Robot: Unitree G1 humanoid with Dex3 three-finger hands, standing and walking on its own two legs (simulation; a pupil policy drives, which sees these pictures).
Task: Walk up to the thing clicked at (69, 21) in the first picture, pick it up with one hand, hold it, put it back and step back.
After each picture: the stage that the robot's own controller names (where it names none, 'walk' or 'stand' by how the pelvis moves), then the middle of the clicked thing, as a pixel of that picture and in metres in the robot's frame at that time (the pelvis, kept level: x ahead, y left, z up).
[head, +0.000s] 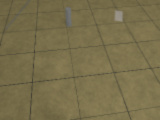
stand; (68, 17) +1.76 +0.19 -0.66
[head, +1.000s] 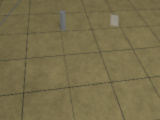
walk; (62, 20) +1.63 +0.18 -0.65
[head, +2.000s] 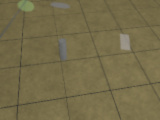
walk; (63, 49) +1.10 +0.17 -0.65
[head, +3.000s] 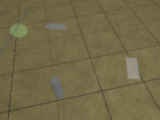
walk; (57, 88) +0.69 +0.25 -0.63
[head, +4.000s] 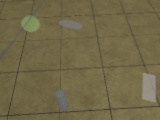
walk; (61, 101) +0.51 +0.20 -0.62
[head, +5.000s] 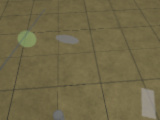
stand; out of the picture +0.42 +0.18 -0.65
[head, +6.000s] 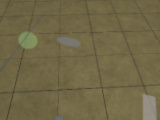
stand; out of the picture +0.39 +0.16 -0.66
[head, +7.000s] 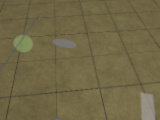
stand; out of the picture +0.38 +0.17 -0.66
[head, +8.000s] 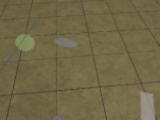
stand; out of the picture +0.40 +0.18 -0.66
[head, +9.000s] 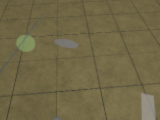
stand; out of the picture +0.39 +0.19 -0.66
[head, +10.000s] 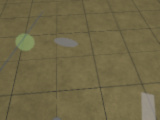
stand; out of the picture +0.38 +0.19 -0.66
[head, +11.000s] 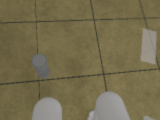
go down; (41, 67) +0.46 +0.16 -0.40
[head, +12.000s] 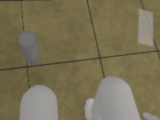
go down; (30, 50) +0.50 +0.17 -0.29
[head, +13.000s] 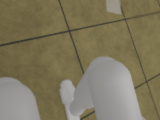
close in; out of the picture +0.50 +0.22 -0.19
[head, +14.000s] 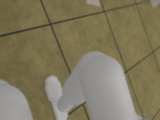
close; out of the picture +0.49 +0.23 -0.18
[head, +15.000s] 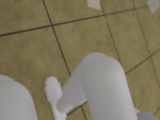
lift; out of the picture +0.45 +0.23 -0.18
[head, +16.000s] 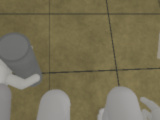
lift; (25, 66) +0.36 +0.19 -0.01
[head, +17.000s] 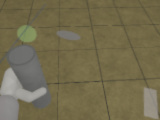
hold; (33, 81) +0.32 +0.17 +0.07
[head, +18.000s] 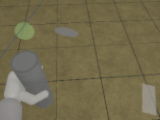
hold; (36, 84) +0.32 +0.16 +0.04
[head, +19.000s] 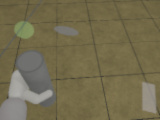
crouch; (40, 83) +0.32 +0.15 +0.04
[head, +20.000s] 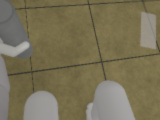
crouch; (14, 35) +0.47 +0.17 -0.04
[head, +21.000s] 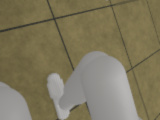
lower; out of the picture +0.48 +0.23 -0.18
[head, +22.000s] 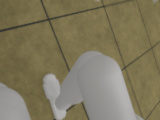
lower; out of the picture +0.49 +0.24 -0.18
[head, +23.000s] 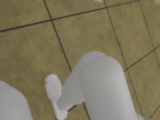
lower; out of the picture +0.48 +0.24 -0.18
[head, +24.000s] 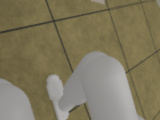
lower; out of the picture +0.48 +0.24 -0.18
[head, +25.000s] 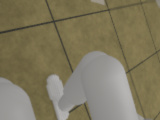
loosen; out of the picture +0.47 +0.22 -0.18
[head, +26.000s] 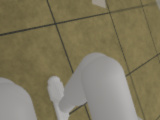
withdraw; out of the picture +0.47 +0.21 -0.19
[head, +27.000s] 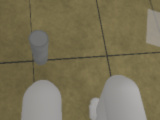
walk; (39, 50) +0.48 +0.15 -0.25
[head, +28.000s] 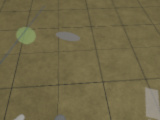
stand; out of the picture +0.38 +0.14 -0.59
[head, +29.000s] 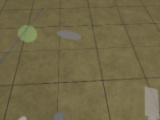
stand; out of the picture +0.39 +0.15 -0.60
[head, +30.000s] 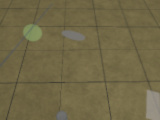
stand; out of the picture +0.40 +0.14 -0.62
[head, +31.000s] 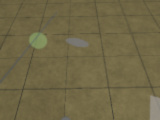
walk; out of the picture +0.39 +0.14 -0.66
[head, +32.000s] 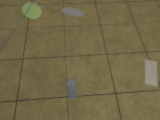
walk; (71, 89) +0.55 +0.09 -0.64
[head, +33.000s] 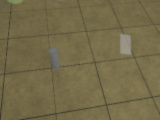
walk; (54, 59) +0.82 +0.22 -0.63
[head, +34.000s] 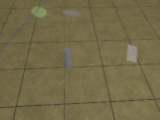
stand; (67, 58) +1.05 +0.17 -0.64
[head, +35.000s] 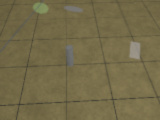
stand; (69, 56) +1.04 +0.15 -0.66
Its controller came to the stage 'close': yes
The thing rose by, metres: 0.70
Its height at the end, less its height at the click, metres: +0.00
